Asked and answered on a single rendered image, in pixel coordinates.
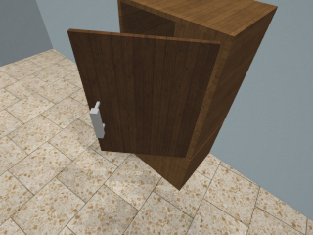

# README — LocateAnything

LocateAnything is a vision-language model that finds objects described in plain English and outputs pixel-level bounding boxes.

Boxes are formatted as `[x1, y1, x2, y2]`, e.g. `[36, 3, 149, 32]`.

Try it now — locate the cupboard door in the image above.
[67, 28, 221, 158]

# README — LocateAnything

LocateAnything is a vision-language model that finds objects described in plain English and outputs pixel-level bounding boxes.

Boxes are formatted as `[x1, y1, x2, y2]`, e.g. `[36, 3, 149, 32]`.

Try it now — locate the handle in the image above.
[89, 101, 105, 139]

